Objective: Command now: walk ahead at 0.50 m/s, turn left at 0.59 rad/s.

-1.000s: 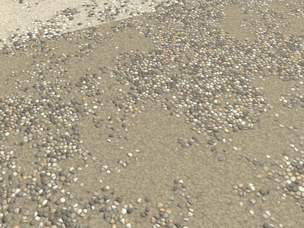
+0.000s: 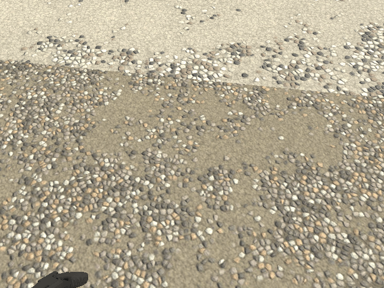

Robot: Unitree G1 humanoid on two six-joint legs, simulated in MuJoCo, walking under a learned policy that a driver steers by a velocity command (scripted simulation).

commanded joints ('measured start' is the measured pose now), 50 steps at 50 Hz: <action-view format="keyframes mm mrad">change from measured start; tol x32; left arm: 1 213 136 45 -16 -3 17 10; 50 266 252 73 -89 7 79 -20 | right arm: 1 -47 -145 -21 -112 1 -15 -1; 50 -48 -102 1 -82 -42 -1 -1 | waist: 1 140 -127 -125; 19 131 -90 67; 25 -57 167 -441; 44 34 57 -22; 50 110 -166 -430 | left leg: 1 -557 115 40 368 66 -19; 22 -14 33 284 -424 369 101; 25 683 475 -630 -610 280 372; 33 60 311 25 -769 748 226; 46 235 309 276 -423 1041 81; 48 -32 143 329 78 560 -43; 49 -342 -46 201 382 -221 -96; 50 -369 17 50 447 -171 -79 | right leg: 1 589 -387 522 -250 -308 -172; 17 465 -301 -122 -375 207 -127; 22 482 -293 -202 6 761 -82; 23 290 -255 -216 241 593 -45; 24 -149 -103 -201 634 -234 23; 26 -343 -83 60 844 -402 17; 47 154 -5 -42 -76 225 -69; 49 662 -415 634 -67 871 -393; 50 640 -375 596 -116 634 -375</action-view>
